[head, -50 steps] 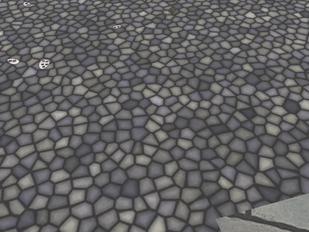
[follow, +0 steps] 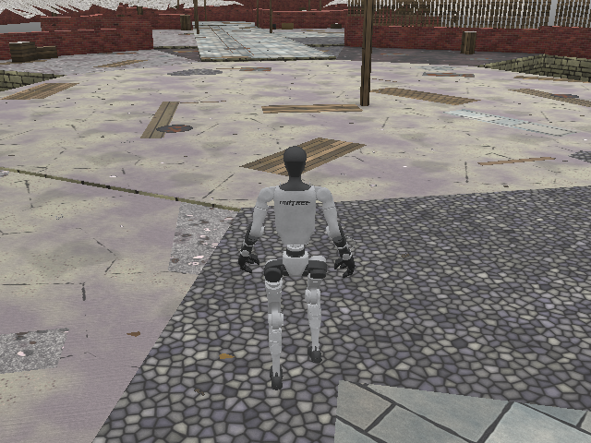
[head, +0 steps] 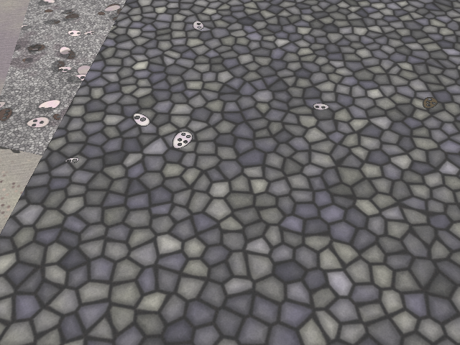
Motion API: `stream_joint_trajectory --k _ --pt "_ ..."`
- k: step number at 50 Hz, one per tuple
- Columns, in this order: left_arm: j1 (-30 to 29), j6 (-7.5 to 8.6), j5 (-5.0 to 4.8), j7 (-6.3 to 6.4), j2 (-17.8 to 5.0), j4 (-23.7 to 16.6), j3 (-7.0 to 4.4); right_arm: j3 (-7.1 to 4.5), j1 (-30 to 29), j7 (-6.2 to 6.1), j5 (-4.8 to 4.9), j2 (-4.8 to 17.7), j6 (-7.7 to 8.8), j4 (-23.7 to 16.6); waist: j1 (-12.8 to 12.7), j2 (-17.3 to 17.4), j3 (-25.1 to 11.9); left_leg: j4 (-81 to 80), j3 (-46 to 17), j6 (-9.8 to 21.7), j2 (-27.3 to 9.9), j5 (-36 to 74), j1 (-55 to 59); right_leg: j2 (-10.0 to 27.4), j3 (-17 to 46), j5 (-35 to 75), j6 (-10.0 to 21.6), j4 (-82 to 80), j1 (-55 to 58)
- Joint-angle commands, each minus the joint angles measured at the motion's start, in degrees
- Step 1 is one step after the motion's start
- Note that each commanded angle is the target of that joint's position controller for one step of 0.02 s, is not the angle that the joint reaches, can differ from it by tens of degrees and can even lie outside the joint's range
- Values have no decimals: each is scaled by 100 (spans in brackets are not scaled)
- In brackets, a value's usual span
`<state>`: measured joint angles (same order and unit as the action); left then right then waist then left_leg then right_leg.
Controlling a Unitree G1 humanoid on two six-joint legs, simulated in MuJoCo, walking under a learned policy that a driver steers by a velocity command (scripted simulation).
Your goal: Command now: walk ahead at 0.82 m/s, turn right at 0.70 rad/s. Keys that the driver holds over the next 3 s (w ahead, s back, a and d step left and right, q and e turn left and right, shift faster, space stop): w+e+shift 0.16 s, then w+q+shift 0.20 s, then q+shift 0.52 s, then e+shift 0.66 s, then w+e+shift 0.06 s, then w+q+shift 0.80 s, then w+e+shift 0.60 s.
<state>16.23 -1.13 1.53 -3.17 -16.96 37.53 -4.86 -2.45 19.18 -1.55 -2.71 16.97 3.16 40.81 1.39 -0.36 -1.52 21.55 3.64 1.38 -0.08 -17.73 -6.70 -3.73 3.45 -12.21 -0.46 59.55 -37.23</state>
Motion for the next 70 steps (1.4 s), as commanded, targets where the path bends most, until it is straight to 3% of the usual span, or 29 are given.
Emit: stream_joint_trajectory --k 1,9,11,13,14,15,16,17,19,21,23,24,29,32,33,34,35,36,37,39,42,47,52,55,58,59,61,65,70 --pt "-647 36 78 -174 -469 -518 -73 -191 -74 28 26 775 251 -254 112 426 495 -1475 -1019 544 -1563 -824 855 585 -74 242 37 940 -1823" --pt "-2068 66 44 -376 -226 -925 198 -203 669 75 -1 784 328 389 438 440 1336 -1816 705 409 -1554 1260 855 876 -961 331 642 -1101 -975" --pt "-1663 95 55 -257 -190 -781 221 -194 717 67 45 950 314 587 103 597 1047 -1256 931 494 -1655 4759 809 283 -1300 -219 1009 -1577 406" --pt "266 155 73 -70 -661 -232 -10 -263 564 53 86 1400 192 710 -1042 781 -92 1275 981 579 -1726 7295 434 -386 -1311 -795 1223 -1931 2882" --pt "1434 209 155 20 -1069 129 -186 -184 379 71 168 1218 208 612 -1689 461 -816 3186 898 529 -1438 5806 -1024 105 -482 -697 1229 -2239 4998" --pt "1467 293 288 127 -1971 157 -331 112 837 283 333 -38 235 209 -1033 -1710 -1846 5863 227 278 -173 -1172 -3327 2536 2884 -3010 1541 -3173 6775" --pt "1816 338 174 191 -1814 17 -322 -27 -89 247 381 559 335 109 -1660 -599 -2468 6587 -1419 456 271 -975 -3306 2732 4108 -3302 1258 -4216 6186" --pt "1357 387 253 251 -1606 310 -262 -100 -634 203 466 645 344 -67 -1284 -318 -1082 6601 -1321 531 -31 -154 -3863 2558 3082 -2431 1023 -4240 5271" --pt "413 484 214 237 -825 329 -30 -39 -268 239 291 433 252 236 -499 68 133 5690 -957 437 -621 487 -3370 2128 1576 -479 761 -4339 3550" --pt "214 624 98 207 -326 350 161 -48 485 258 185 234 -40 604 -31 -233 240 5457 -808 232 -673 318 -2512 2051 502 2028 733 -4394 2700" --pt "80 750 -22 213 -270 454 183 -72 472 319 224 49 -205 666 168 -170 474 5172 -555 182 -519 430 -2623 1762 -507 3927 542 -4495 2609" --pt "-471 860 -206 292 -215 300 132 -153 245 201 725 102 -135 431 148 -1011 470 5007 -882 103 -680 695 -2974 1690 -711 4278 462 -4546 2840" --pt "-613 723 -146 777 -621 211 94 -103 -398 403 340 -43 158 125 21 -219 360 1813 674 -104 246 2982 -1815 912 -1900 4799 137 -4000 2631" --pt "-978 562 -337 831 -976 69 -19 -367 1033 497 432 500 -78 193 748 -858 -580 1829 586 181 547 2463 -184 1313 -1694 6195 35 -2461 2897" --pt "-1343 549 -402 737 -851 -66 0 -545 1924 425 401 901 -200 350 1233 -590 -848 1724 292 463 504 2481 785 1299 -1567 5596 16 -1225 2504" --pt "-1751 582 -476 533 -433 -137 104 -545 2300 293 378 863 -282 519 1481 615 -437 745 -137 773 214 3443 1187 601 -1549 1621 -166 868 1920" --pt "-1406 606 -212 308 387 -354 286 -430 1640 250 134 787 -176 370 575 2335 309 1108 -1520 1215 -39 6410 1120 -553 -1036 -2762 -320 2961 330" --pt "239 643 -218 259 297 -342 350 -362 716 277 -140 1077 60 -241 -366 2073 -1279 507 -4337 2507 -1460 5716 1735 -624 445 -2622 -392 4010 -233" --pt "38 668 -185 237 -545 -348 240 -518 7 329 38 1308 54 -785 -190 919 -1545 -337 -4988 2614 -1610 3230 1392 -403 794 -2185 -138 3556 -36" --pt "-835 561 -144 343 -715 -484 123 -444 -561 298 438 943 30 -979 -451 -742 -421 -801 -4608 2046 -1203 467 -53 31 727 -1456 -33 2336 -133" --pt "-1183 357 -90 423 -556 -521 98 -439 -746 118 376 790 -102 -1078 -451 -371 -90 -571 -3348 1573 -428 1919 -1055 170 630 -1184 -252 804 507" --pt "-1149 256 -159 505 -208 -259 186 -410 -472 -208 329 667 -432 -1007 -117 214 -1067 251 -2345 1183 -334 3763 -456 251 286 -46 -656 -399 727" --pt "-1443 232 -161 449 -87 -235 259 -44 -677 -65 90 -19 -450 -896 134 687 -642 60 -2101 1016 -468 1994 -992 644 69 318 -468 -1302 1603" --pt "-1509 325 -271 356 -548 -367 99 -182 -824 35 77 531 -406 -875 175 886 -100 255 -2280 1130 -759 2206 -729 482 -191 -180 -169 -1993 1449" --pt "-1187 404 -222 245 -816 -380 -3 -237 -716 -39 205 582 -377 -841 91 404 -150 968 -2028 677 -429 1966 -351 643 425 1784 273 -3219 1751" --pt "-1027 408 -166 254 -1186 -356 -119 -253 -574 -77 125 492 -348 -930 308 -536 -241 1809 -1364 334 241 1259 -668 1164 1356 3001 669 -3323 2030" --pt "-162 339 -160 306 -1101 -174 -177 -271 -1423 -120 124 517 -308 -1186 -350 -1520 -200 3421 -814 -318 948 -1678 -2556 2169 3320 3351 1888 -3970 3108" --pt "-505 194 -332 506 -1003 -341 -227 -239 -1605 -49 230 244 -382 -1102 -215 -396 -576 4201 -1255 -505 526 -1105 -3036 1445 2455 2673 1227 -3649 3515" --pt "-470 -127 -301 638 -1043 -418 -331 -209 -1694 37 366 52 -259 -953 -259 -888 -728 2148 -1044 -569 757 -501 -2082 943 2526 1850 994 -3701 3220"
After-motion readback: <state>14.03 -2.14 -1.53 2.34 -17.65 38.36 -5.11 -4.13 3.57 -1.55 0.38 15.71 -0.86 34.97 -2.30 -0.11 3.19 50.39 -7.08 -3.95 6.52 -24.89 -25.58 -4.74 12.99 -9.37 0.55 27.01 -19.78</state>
